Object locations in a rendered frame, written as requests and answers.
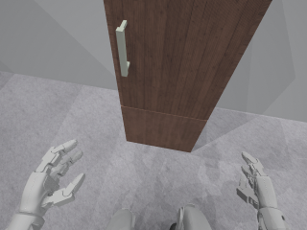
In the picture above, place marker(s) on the handle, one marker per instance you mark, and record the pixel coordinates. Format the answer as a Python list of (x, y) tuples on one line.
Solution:
[(122, 50)]

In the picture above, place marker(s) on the right robot forearm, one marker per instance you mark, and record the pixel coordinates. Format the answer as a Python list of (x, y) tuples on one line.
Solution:
[(271, 219)]

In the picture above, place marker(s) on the cupboard door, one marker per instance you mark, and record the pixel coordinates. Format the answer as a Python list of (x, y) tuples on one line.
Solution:
[(180, 51)]

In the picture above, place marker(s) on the right robot thigh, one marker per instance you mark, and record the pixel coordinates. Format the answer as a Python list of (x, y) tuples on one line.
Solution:
[(191, 218)]

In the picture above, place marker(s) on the robot left hand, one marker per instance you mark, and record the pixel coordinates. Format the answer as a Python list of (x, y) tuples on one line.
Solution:
[(45, 179)]

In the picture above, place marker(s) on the left robot thigh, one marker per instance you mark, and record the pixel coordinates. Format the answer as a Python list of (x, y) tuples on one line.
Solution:
[(122, 220)]

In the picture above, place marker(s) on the robot right hand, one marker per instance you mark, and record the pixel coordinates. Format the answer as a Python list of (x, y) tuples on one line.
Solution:
[(263, 194)]

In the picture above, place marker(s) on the left robot forearm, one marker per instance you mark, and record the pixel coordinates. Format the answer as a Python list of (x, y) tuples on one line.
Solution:
[(26, 221)]

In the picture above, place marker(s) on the robot thigh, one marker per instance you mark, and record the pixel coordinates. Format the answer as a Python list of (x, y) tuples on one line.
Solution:
[(191, 218), (122, 220)]

